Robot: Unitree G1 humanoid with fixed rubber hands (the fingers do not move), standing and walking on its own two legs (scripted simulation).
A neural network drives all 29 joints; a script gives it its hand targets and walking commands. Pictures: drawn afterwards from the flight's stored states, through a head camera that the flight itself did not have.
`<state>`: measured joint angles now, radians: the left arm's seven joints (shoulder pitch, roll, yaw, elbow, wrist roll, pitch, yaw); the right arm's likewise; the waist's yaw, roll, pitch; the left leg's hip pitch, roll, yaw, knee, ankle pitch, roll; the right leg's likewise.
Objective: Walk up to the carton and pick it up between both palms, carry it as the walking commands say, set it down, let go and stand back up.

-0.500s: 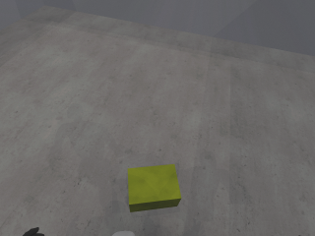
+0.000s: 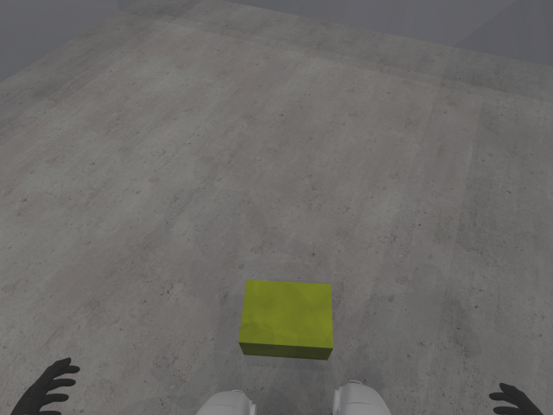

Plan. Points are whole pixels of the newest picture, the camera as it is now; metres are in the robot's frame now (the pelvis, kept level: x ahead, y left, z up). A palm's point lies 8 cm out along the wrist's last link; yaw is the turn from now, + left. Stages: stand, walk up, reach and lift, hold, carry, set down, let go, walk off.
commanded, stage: walk up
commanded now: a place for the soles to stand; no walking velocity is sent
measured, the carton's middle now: (286, 319) +0.44 +0.00 -0.65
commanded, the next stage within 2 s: reach and lift in 1.06 s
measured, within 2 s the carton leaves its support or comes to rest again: neither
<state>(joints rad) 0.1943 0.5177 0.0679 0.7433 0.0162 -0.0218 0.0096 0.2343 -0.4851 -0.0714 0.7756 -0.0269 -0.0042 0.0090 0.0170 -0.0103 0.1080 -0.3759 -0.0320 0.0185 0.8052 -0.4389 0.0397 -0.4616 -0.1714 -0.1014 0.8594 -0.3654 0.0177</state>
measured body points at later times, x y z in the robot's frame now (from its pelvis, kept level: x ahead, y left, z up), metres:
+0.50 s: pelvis +0.01 +0.01 +0.03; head +0.03 +0.01 +0.48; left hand +0.11 +0.35 -0.07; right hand +0.17 -0.31 -0.07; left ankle +0.02 +0.12 -0.70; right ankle +0.05 -0.14 -0.70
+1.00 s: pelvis +0.03 +0.00 +0.04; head +0.04 +0.01 +0.49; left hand +0.11 +0.34 -0.07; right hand +0.18 -0.31 -0.07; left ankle +0.02 +0.12 -0.70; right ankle +0.05 -0.14 -0.70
